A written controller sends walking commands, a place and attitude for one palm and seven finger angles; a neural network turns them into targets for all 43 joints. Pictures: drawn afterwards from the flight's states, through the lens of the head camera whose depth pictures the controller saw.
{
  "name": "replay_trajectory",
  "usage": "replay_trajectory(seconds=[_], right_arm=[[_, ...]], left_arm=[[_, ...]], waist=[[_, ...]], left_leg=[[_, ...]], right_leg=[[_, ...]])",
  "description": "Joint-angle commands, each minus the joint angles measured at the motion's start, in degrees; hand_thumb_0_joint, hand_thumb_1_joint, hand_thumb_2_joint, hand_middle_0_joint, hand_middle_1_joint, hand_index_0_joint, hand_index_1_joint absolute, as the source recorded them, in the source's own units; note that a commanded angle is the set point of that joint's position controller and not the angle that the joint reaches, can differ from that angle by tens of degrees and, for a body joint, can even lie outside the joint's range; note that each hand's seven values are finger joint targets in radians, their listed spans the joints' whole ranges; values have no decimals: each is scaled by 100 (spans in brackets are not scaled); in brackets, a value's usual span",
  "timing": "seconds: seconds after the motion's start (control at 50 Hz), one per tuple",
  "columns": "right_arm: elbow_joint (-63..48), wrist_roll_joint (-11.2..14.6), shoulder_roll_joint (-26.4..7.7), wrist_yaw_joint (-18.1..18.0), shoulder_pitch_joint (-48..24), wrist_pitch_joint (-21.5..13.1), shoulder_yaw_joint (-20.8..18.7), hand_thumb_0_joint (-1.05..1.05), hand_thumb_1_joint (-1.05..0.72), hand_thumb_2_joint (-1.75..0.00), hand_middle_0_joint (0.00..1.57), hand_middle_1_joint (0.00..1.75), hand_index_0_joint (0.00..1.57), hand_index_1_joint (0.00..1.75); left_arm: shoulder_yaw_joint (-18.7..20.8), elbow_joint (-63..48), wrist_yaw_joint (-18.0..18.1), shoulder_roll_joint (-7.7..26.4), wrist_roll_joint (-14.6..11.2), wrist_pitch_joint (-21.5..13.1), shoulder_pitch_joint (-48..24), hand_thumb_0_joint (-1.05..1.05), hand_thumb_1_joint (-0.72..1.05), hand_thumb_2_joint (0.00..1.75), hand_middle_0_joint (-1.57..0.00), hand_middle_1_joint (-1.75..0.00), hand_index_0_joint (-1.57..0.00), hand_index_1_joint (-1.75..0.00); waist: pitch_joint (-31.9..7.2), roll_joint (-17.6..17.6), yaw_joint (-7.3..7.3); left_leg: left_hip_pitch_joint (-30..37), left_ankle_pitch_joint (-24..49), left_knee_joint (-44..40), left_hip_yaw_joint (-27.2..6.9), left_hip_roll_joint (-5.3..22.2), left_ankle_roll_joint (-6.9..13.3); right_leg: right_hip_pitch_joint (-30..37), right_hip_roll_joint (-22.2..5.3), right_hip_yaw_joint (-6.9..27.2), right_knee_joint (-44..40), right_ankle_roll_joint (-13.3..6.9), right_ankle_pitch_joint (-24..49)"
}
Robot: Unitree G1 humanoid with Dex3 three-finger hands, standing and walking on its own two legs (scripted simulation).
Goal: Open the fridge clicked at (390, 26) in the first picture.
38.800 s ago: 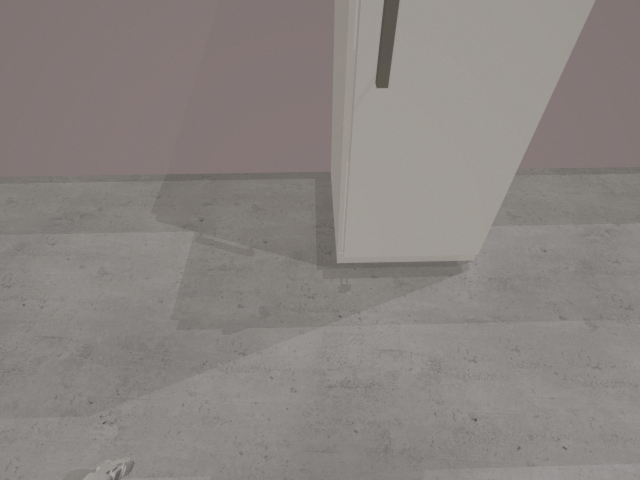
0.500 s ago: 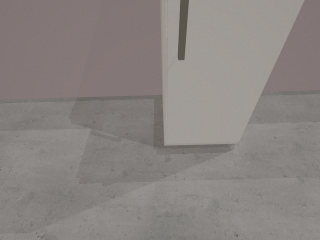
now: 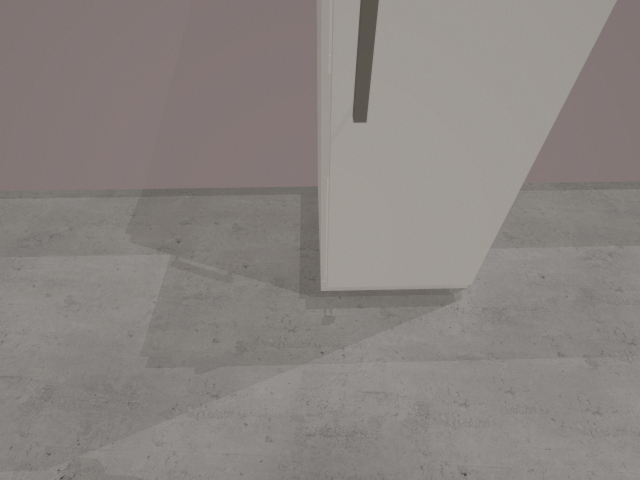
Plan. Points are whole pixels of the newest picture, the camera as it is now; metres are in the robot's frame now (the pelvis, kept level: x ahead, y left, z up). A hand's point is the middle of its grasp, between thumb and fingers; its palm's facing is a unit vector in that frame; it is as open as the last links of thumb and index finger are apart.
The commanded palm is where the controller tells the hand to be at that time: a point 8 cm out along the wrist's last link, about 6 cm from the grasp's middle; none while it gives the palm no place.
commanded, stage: look to check the result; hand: left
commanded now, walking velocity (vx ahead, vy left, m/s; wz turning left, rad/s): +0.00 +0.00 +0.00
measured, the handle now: out of the picture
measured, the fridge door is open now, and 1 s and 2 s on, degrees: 0 0 0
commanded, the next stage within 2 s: take the last steps up to it in 0.44 s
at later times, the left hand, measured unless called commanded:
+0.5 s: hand out of the picture +0.10 +0.23 -0.15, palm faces -0.02 -0.94 -0.34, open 7.4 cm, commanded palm none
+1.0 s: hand out of the picture +0.07 +0.14 -0.19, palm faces -0.03 -0.98 -0.20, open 7.4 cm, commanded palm none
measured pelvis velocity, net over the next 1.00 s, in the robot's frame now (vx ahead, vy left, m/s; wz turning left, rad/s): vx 0.08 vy -0.05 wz -0.06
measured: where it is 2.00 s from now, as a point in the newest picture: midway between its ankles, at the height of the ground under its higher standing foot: (403, 442)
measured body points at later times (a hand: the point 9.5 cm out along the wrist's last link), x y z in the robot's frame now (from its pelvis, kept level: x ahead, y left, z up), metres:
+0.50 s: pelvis +0.02 -0.01 +0.00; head +0.04 -0.02 +0.45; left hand +0.10 +0.28 -0.13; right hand +0.10 -0.30 -0.14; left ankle +0.01 +0.10 -0.75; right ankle +0.01 -0.10 -0.75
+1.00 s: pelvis +0.08 -0.05 -0.02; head +0.11 -0.06 +0.43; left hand +0.07 +0.19 -0.17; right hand +0.03 -0.27 -0.19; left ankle +0.01 +0.10 -0.75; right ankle +0.01 -0.10 -0.75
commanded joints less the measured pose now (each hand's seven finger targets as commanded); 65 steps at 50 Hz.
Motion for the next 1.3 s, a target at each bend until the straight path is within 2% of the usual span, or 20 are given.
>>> replay_trajectory(seconds=[0.0, 0.56, 0.62, 0.68, 0.74, 0.8, 0.86, 0.92, 0.96, 0.98, 1.0, 1.02, 1.04, 1.06, 1.08, 1.12, 1.16, 1.18, 1.22, 1.28], right_arm=[[-290, -1, -1012, -57, -197, -106, -176, 0, -90, -90, 20, 30, 20, 30], [-266, 13, -1189, -63, -361, -107, -149, 0, -90, -90, 20, 30, 20, 30], [-53, -38, -322, -50, 37, 2, 45, 0, -90, -90, 20, 30, 20, 30], [2, -90, -370, -39, 194, 59, -7, 0, -90, -90, 20, 30, 20, 30], [-5, -119, -363, -56, 292, 69, -78, 0, -90, -90, 20, 30, 20, 30], [7, -110, -333, -102, 527, 22, -146, 0, -90, -90, 20, 30, 20, 30], [120, -111, -360, -189, 1019, -44, -256, 0, -90, -90, 20, 30, 20, 30], [268, -139, -333, -263, 1620, -69, -352, 0, -90, -90, 20, 30, 20, 30], [274, -143, -253, -280, 1632, -61, -370, 0, -90, -90, 20, 30, 20, 30], [214, -110, -159, -282, 1421, -73, -344, 0, -90, -90, 20, 30, 20, 30], [-9, -30, 108, -267, 1014, -116, -309, 0, -90, -90, 20, 30, 20, 30], [-366, 37, 488, -243, 241, -169, -238, 0, -90, -90, 20, 30, 20, 30], [-358, -18, 346, -254, 74, -171, -314, 0, -90, -90, 20, 30, 20, 30], [-315, -25, 342, -230, 58, -177, -350, 0, -90, -90, 20, 30, 20, 30], [-340, -10, 430, -181, -100, -147, -363, 0, -90, -90, 20, 30, 20, 30], [-289, -39, 672, -79, -28, -39, -347, 0, -90, -90, 20, 30, 20, 30], [-297, -42, 824, -15, 61, 38, -324, 0, -90, -90, 20, 30, 20, 30], [-304, -22, 898, 16, 92, 58, -324, 0, -90, -90, 20, 30, 20, 30], [-376, 10, 816, 6, -47, 58, -315, 0, -90, -90, 20, 30, 20, 30], [-416, 43, 778, -52, 7, -4, -295, 0, -90, -90, 20, 30, 20, 30]], left_arm=[[189, -293, 68, 1219, 11, -117, -138, 0, 90, 90, -20, -30, -20, -30], [172, -324, 85, 1405, -14, -147, -291, 0, 90, 90, -20, -30, -20, -30], [-14, -91, 114, 593, -45, -12, 119, 0, 90, 90, -20, -30, -20, -30], [59, -32, 50, 637, 8, 72, 358, 0, 90, 90, -20, -30, -20, -30], [140, -84, -23, 660, 38, 111, 461, 0, 90, 90, -20, -30, -20, -30], [199, -127, -57, 524, 44, 79, 662, 0, 90, 90, -20, -30, -20, -30], [255, -211, -74, 299, 49, 29, 800, 0, 90, 90, -20, -30, -20, -30], [269, -426, -98, 66, 44, -8, 534, 0, 90, 90, -20, -30, -20, -30], [312, -411, -122, -29, 45, -16, 673, 0, 90, 90, -20, -30, -20, -30], [349, -276, -132, -24, 56, -28, 1101, 0, 90, 90, -20, -30, -20, -30], [455, 23, -74, 238, 98, -54, 2039, 0, 90, 90, -20, -30, -20, -30], [528, 339, 20, 560, 103, -63, 3041, 0, 90, 90, -20, -30, -20, -30], [405, 485, 80, 336, 69, -86, 3232, 0, 90, 90, -20, -30, -20, -30], [370, 461, 144, 66, 76, -112, 3174, 0, 90, 90, -20, -30, -20, -30], [358, 396, 212, -69, 54, -116, 3062, 0, 90, 90, -20, -30, -20, -30], [255, 211, 259, -166, 74, -198, 2673, 0, 90, 90, -20, -30, -20, -30], [199, 127, 267, -249, 93, -271, 2404, 0, 90, 90, -20, -30, -20, -30], [181, 140, 280, -298, 105, -292, 2341, 0, 90, 90, -20, -30, -20, -30], [159, 212, 296, -388, 87, -311, 2513, 0, 90, 90, -20, -30, -20, -30], [169, 290, 320, -313, 71, -330, 2500, 0, 90, 90, -20, -30, -20, -30]], waist=[[-367, -43, 29], [-534, -78, 38], [-527, -111, 9], [-197, -171, 53], [385, -126, 37], [493, 44, 8], [274, 496, -71], [282, 970, -259], [330, 880, -168], [188, 425, 130], [-97, -723, 538], [31, -1960, 948], [154, -1696, 905], [157, -1479, 836], [257, -759, 753], [403, -87, 404], [585, -175, 155], [631, -471, 60], [582, -613, 95], [370, -875, -83]], left_leg=[[113, 515, -350, -830, 879, -17], [378, 1006, -374, -751, 920, -63], [386, 441, -270, -602, 911, -176], [125, -687, -50, -548, 910, -98], [-296, -1313, 62, -600, 964, -29], [-297, -1127, 243, -748, 1167, 100], [229, -52, 366, -1169, 1628, 366], [1101, 1399, 452, -1589, 2100, 664], [718, 1412, 704, -1314, 2079, 565], [-166, 1294, 1378, -807, 1755, 363], [-1614, 800, 2888, 218, 988, 2], [-3117, -2433, 4558, 577, 129, -245], [-3722, -2652, 5408, -48, 254, -173], [-3890, -2244, 5762, -153, 415, -155], [-3870, -1842, 5870, -94, 553, -167], [-3603, -1446, 5628, -14, 639, -221], [-3228, -1041, 5133, 173, 607, -242], [-3136, -790, 4858, 253, 590, -255], [-2985, -577, 4211, 439, 423, -195], [-2216, -558, 3122, 885, 44, 13]], right_leg=[[19, -765, 777, -385, -108, 487], [368, -816, 804, -392, -117, 1284], [254, -715, 704, -320, 7, 473], [-113, -594, 746, -208, -89, -879], [-514, -507, 848, -61, -197, -1378], [-725, -395, 800, 344, -254, -1106], [-1066, -180, 406, 1340, -219, -232], [-1970, -51, 29, 1732, -124, -1184], [-1569, -68, -38, 1274, -142, -1311], [-326, -64, 28, 545, -261, -666], [1272, -751, 1147, -57, -538, 111], [2060, -1878, 2649, -301, -1117, 2172], [2323, -1821, 2348, 131, -1112, 3915], [2356, -1672, 2030, 282, -1073, 4577], [2201, -1610, 1736, 323, -1038, 4490], [1488, -1292, 1120, 158, -876, 3755], [766, -1034, 777, -166, -683, 3471], [629, -901, 580, -305, -527, 3446], [735, -677, 448, -315, -157, 4224], [809, -584, 251, 22, 56, 6070]])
